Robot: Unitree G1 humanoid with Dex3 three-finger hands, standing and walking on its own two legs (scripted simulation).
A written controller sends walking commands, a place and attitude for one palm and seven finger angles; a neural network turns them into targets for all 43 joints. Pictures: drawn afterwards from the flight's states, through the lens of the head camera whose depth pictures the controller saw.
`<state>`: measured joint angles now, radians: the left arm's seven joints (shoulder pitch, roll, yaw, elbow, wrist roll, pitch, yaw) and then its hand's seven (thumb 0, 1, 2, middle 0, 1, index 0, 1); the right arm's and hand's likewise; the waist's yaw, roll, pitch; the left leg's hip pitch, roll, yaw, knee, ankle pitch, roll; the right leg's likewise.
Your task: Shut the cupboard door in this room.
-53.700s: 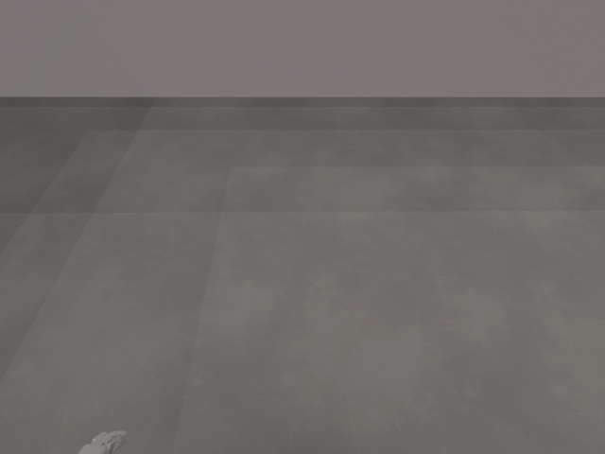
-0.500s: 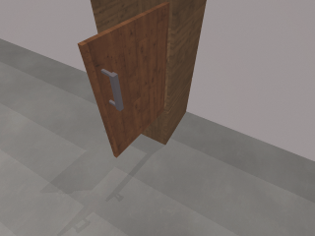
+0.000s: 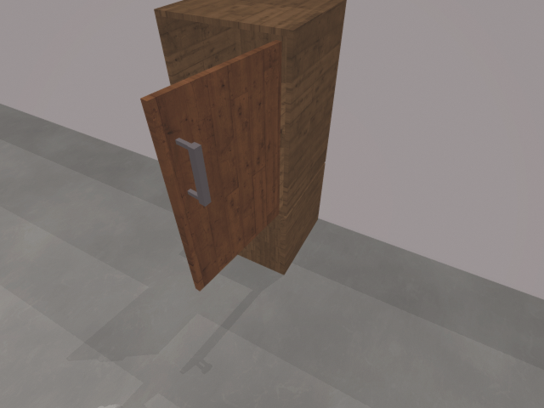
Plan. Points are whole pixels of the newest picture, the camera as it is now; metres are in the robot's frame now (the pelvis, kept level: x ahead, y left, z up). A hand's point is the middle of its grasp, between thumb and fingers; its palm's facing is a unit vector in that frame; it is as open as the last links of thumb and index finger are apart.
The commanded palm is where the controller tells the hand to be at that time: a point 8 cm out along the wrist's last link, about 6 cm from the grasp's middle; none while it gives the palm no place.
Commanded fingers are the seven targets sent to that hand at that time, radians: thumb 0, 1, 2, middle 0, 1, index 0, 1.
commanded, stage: look again from close up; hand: left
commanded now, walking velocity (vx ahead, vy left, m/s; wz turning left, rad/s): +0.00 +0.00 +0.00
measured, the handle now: (193, 172) +0.55 +0.20 +0.06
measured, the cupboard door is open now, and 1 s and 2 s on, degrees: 82 82 82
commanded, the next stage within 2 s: shuffle to correct the standing spot in 0.04 s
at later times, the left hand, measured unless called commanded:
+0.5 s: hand out of the picture -0.01 +0.17 -0.18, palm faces +0.09 -0.98 -0.18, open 7.4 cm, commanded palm none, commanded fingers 0.00 0.90 0.90 -0.20 -0.30 -0.20 -0.30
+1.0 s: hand out of the picture +0.07 +0.14 -0.20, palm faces +0.41 -0.90 -0.11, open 7.4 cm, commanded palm none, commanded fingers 0.00 0.90 0.90 -0.20 -0.30 -0.20 -0.30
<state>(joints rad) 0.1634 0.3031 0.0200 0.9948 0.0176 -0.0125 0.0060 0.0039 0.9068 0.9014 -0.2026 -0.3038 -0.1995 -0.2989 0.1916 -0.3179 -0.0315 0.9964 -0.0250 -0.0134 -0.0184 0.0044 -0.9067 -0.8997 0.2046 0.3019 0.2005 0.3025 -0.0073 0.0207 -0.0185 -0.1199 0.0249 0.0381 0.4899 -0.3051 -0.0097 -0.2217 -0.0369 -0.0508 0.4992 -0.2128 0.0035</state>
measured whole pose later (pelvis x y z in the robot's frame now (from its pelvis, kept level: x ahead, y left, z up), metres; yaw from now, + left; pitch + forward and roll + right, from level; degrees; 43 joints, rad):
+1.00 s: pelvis +0.16 +0.00 -0.02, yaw +23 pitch +0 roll -1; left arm 0.35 0.15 0.03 1.05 0.05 0.02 -0.02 0.01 0.91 0.90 -0.20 -0.30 -0.20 -0.30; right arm 0.15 -0.18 -0.06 0.95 -0.03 -0.04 -0.02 0.00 -0.91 -0.90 0.20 0.30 0.20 0.30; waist 0.01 -0.04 0.06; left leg -0.36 0.02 0.16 0.66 -0.30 0.07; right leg -0.42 -0.09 -0.09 1.22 -0.37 0.03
